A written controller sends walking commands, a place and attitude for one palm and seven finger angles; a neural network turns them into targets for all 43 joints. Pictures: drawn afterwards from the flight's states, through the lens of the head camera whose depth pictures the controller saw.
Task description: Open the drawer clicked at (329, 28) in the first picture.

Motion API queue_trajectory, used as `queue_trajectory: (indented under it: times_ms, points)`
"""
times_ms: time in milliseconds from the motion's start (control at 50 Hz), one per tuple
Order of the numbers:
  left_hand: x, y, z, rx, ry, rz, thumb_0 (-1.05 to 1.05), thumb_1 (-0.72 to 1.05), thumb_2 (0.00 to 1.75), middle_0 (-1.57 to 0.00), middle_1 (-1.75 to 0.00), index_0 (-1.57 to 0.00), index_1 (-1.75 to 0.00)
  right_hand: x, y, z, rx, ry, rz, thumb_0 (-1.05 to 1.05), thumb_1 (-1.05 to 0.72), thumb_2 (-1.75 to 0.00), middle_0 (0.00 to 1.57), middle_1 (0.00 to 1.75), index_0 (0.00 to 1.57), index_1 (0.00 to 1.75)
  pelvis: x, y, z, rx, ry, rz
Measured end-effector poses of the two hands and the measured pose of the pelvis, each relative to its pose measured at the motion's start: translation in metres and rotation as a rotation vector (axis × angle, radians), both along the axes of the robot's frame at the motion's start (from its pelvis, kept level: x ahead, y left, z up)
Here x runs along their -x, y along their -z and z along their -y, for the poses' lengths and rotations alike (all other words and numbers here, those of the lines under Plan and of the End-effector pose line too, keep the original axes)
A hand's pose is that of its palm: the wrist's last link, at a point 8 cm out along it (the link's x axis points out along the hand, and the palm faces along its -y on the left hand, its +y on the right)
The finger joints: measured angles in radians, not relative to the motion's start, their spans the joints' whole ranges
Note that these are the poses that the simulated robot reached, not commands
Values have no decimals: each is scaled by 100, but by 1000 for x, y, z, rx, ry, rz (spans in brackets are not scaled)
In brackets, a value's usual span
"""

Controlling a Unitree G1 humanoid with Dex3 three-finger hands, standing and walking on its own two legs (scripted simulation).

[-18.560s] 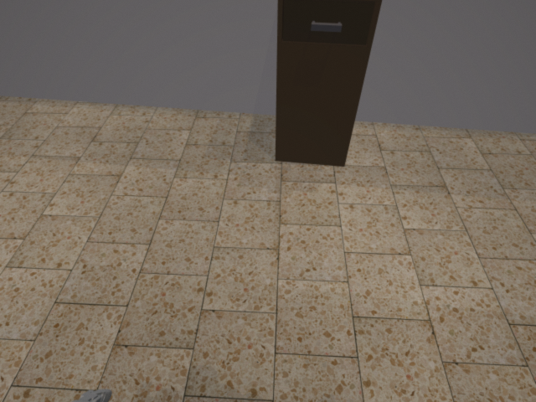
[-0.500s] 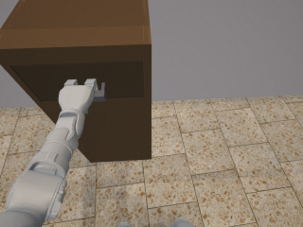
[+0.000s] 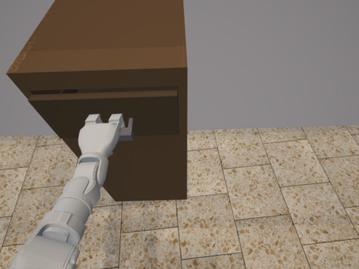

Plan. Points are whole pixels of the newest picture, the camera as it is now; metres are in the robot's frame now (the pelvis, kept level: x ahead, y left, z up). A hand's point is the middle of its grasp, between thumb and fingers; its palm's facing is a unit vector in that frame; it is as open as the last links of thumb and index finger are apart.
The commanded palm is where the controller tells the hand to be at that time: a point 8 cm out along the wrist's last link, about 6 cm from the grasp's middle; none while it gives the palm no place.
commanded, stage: pull the drawer open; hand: left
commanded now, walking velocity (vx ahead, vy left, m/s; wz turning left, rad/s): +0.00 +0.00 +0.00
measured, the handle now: (110, 128) +0.45 +0.19 +0.02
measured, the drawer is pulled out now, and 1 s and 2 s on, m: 0.03 0.12 0.30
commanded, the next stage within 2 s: none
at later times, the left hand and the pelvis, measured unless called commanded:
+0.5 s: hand (104, 166) +0.35 +0.19 +0.00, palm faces -0.03 -0.03 -1.00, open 5.6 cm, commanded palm +0.33 +0.20 +0.06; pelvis +0.00 -0.01 +0.00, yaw +1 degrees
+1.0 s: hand (101, 182) +0.31 +0.19 +0.00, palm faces -0.01 -0.07 -1.00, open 5.6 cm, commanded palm +0.26 +0.20 +0.06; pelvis -0.01 -0.01 +0.01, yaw -1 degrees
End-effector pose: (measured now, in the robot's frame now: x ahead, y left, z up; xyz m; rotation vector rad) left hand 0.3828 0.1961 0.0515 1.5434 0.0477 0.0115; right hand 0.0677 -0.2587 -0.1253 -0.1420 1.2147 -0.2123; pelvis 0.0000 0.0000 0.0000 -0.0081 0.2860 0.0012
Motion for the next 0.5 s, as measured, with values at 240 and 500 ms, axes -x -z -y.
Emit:
queue_trajectory:
  times_ms: [240, 500]
  points:
    - [29, -1, 1, 18, -11, -14, 2, 72, 79, -32, -135, -40, -135, -62, -13, -6, -8, -68, 144, 1, -91, -90, 20, 30, 20, 30, -8, -4, 4, -5, -2, 37]
    - [49, -1, 2, 1, -6, -4, 1, 70, 82, -34, -135, -41, -135, -80, -14, -6, 7, -123, 183, 1, -90, -90, 20, 30, 20, 30, -1, -3, 11, -11, -22, 62]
